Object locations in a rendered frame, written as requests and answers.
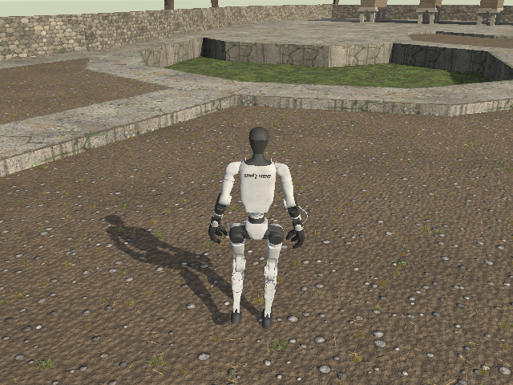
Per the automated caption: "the robot left forearm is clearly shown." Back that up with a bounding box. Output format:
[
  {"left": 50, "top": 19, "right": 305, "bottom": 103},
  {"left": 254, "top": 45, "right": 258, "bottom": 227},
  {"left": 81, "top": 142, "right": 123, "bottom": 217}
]
[{"left": 210, "top": 193, "right": 227, "bottom": 227}]

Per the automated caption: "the robot left hand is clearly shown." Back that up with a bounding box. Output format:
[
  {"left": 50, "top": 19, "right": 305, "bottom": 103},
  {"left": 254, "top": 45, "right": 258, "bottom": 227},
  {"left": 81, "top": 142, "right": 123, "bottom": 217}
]
[{"left": 208, "top": 224, "right": 227, "bottom": 244}]

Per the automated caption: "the robot left upper arm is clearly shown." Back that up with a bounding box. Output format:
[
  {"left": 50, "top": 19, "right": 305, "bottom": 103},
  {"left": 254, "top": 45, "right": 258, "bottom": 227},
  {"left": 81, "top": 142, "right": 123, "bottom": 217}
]
[{"left": 219, "top": 161, "right": 241, "bottom": 206}]

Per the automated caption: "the robot right forearm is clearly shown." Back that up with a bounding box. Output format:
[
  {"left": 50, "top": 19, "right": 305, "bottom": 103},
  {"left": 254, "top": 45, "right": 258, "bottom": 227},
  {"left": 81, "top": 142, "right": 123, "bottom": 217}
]
[{"left": 288, "top": 196, "right": 304, "bottom": 231}]

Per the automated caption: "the robot right upper arm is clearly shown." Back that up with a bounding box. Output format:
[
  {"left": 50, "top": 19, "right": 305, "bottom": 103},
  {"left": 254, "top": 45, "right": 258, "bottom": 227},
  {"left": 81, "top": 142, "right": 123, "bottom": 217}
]
[{"left": 275, "top": 162, "right": 296, "bottom": 208}]

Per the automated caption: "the robot right thigh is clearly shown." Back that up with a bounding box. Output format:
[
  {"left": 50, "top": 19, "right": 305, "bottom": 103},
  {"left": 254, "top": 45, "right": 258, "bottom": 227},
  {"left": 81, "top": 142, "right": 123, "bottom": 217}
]
[{"left": 264, "top": 224, "right": 284, "bottom": 280}]

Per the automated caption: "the robot left thigh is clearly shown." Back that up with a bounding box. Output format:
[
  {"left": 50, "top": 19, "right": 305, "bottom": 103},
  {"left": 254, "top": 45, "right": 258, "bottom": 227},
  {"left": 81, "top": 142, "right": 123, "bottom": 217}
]
[{"left": 229, "top": 223, "right": 246, "bottom": 272}]

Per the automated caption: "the robot thigh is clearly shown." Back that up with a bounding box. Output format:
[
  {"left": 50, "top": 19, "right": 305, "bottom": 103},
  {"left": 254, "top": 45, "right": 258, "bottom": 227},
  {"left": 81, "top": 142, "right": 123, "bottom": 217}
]
[
  {"left": 264, "top": 224, "right": 284, "bottom": 280},
  {"left": 229, "top": 223, "right": 246, "bottom": 272}
]

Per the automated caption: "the robot right hand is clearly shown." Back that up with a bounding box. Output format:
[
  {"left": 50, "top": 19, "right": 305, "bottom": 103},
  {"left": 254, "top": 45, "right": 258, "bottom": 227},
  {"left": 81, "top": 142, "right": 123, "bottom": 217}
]
[{"left": 286, "top": 229, "right": 305, "bottom": 249}]

